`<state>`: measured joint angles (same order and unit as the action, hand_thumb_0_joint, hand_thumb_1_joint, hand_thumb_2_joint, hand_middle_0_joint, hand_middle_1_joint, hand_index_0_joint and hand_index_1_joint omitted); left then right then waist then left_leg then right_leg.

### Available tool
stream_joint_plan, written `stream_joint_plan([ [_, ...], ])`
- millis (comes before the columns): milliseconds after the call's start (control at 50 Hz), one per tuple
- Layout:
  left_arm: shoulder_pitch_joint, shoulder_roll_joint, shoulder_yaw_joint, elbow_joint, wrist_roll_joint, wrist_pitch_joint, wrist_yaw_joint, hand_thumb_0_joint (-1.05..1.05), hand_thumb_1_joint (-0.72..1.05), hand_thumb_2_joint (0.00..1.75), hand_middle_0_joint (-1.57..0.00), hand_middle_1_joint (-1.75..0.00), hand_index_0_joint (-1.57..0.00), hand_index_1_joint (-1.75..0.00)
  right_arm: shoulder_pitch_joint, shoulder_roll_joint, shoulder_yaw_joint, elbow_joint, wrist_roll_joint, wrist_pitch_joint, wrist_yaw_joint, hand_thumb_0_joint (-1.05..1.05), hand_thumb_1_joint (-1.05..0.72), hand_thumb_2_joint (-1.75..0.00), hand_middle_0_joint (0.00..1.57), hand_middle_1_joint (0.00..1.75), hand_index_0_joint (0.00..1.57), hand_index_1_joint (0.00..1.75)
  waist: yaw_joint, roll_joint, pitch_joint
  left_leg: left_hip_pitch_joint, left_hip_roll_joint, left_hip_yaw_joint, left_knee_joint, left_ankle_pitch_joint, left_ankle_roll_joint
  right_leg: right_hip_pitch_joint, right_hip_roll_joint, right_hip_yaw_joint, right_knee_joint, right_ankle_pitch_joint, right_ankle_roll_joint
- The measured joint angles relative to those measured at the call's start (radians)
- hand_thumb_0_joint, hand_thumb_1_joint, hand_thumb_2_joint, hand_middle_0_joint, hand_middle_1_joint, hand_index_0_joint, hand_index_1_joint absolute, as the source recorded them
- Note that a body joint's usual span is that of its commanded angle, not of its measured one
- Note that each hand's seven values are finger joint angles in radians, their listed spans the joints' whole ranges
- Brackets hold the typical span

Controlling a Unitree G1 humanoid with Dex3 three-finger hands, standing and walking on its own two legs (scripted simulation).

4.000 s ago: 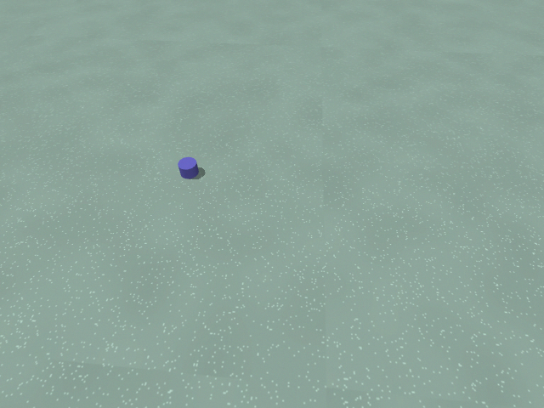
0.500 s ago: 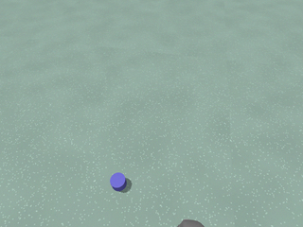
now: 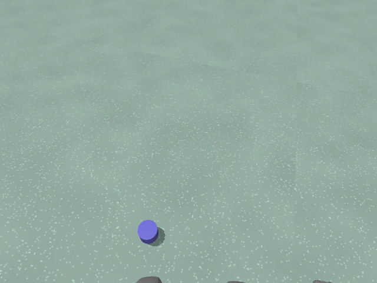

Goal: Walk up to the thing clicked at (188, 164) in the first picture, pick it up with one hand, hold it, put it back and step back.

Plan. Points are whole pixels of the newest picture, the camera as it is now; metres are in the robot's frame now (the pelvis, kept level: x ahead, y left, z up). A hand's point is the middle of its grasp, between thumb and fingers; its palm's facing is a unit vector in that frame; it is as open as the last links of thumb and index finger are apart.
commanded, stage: walk up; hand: left
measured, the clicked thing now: (148, 231) +0.44 +0.20 -0.72
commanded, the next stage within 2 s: stand in 1.06 s
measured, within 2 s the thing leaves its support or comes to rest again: neither
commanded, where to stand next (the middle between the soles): +0.09 +0.00 m, yaw -1 degrees
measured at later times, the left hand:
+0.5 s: hand out of the picture +0.09 +0.26 -0.13, palm faces +0.00 -0.94 -0.34, open 7.4 cm
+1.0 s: hand out of the picture +0.10 +0.25 -0.13, palm faces -0.01 -0.94 -0.33, open 7.4 cm
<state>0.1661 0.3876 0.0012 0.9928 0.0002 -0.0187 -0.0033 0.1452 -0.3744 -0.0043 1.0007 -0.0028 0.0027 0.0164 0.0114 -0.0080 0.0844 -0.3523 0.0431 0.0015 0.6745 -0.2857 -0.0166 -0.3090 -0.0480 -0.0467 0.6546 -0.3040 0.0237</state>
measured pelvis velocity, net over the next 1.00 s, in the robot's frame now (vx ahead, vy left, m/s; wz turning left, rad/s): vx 0.02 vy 0.00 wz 0.01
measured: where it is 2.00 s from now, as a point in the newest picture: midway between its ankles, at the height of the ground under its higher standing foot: outside the picture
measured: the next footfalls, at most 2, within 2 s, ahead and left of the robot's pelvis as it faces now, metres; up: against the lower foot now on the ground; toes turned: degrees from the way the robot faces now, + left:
none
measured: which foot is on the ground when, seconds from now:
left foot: down 0.00-1.00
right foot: down 0.00-1.00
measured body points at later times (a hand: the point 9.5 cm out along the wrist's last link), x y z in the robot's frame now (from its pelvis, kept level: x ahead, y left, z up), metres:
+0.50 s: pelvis +0.01 +0.01 +0.03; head +0.02 +0.01 +0.47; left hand +0.09 +0.31 -0.11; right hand +0.12 -0.29 -0.10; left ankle +0.05 +0.13 -0.72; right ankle +0.03 -0.14 -0.72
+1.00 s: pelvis +0.02 +0.00 +0.03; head +0.03 +0.00 +0.48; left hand +0.10 +0.30 -0.11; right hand +0.10 -0.30 -0.11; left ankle +0.05 +0.13 -0.72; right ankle +0.03 -0.14 -0.72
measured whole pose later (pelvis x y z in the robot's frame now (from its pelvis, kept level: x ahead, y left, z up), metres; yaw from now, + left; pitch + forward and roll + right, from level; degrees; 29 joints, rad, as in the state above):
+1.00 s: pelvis +0.02 +0.00 +0.03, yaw +0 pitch -2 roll +0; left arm 0.08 0.34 0.01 1.17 0.01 -0.01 -0.01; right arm 0.08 -0.35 -0.01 1.17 -0.01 0.00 0.01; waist -0.01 0.00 0.04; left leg -0.17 0.02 0.01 0.34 -0.14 -0.02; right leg -0.12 -0.06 -0.06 0.32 -0.17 0.04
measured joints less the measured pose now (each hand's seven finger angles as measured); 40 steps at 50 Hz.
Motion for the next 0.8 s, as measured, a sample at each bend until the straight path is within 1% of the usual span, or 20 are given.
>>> stream_joint_plan([
  [140, -0.041, -0.012, -0.012, 0.078, -0.004, 0.0, -0.005, 0.0, 0.9, 0.9, -0.21, -0.3, -0.2, -0.3, -0.066, 0.016, 0.018, 0.052, 0.004, -0.009, 0.001, 0.0, -0.9, -0.9, 0.21, 0.3, 0.2, 0.3, 0.007, 0.0, -0.011, 0.056, -0.004, 0.003, -0.095, 0.039, 0.005, 0.062, -0.001, -0.003, -0.107, 0.043, 0.008],
  [340, -0.083, -0.02, -0.009, 0.154, -0.001, -0.002, -0.007, 0.0, 0.9, 0.9, -0.21, -0.3, -0.2, -0.3, -0.126, 0.018, 0.015, 0.119, 0.007, -0.008, 0.002, 0.0, -0.9, -0.9, 0.21, 0.3, 0.2, 0.3, 0.011, 0.012, -0.02, 0.13, -0.014, 0.004, -0.234, 0.105, 0.005, 0.136, -0.007, -0.008, -0.243, 0.106, 0.013],
  [520, -0.093, -0.03, -0.002, 0.178, 0.005, 0.001, -0.009, 0.0, 0.9, 0.9, -0.21, -0.3, -0.2, -0.3, -0.116, 0.014, 0.007, 0.162, 0.002, -0.003, 0.001, 0.0, -0.9, -0.9, 0.21, 0.3, 0.2, 0.3, 0.004, 0.016, -0.031, 0.171, -0.02, 0.007, -0.309, 0.139, 0.006, 0.173, -0.011, -0.008, -0.31, 0.137, 0.016],
  [800, -0.085, -0.04, 0.008, 0.182, 0.011, 0.007, -0.01, 0.0, 0.9, 0.9, -0.21, -0.3, -0.2, -0.3, -0.066, 0.021, 0.003, 0.177, -0.004, 0.0, 0.001, 0.0, -0.9, -0.9, 0.21, 0.3, 0.2, 0.3, -0.013, 0.011, -0.041, 0.184, -0.02, 0.009, -0.335, 0.146, 0.003, 0.182, -0.01, -0.008, -0.33, 0.141, 0.015],
])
